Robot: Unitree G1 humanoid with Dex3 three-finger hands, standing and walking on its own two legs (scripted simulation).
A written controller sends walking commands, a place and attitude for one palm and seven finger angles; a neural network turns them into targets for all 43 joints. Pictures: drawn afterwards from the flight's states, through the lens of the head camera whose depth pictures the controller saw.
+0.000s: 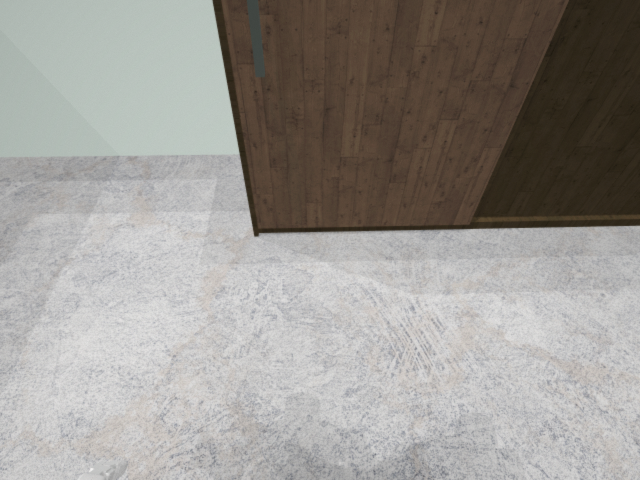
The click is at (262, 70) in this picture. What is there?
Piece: wardrobe's sliding door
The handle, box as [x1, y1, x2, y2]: [247, 0, 264, 76]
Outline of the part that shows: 247,0 255,74 256,76 264,76 257,0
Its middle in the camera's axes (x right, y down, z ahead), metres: -0.17 -0.56 +0.98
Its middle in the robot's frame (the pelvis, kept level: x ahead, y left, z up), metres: +1.12 +0.23 +0.11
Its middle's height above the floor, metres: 0.88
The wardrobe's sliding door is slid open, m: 0.00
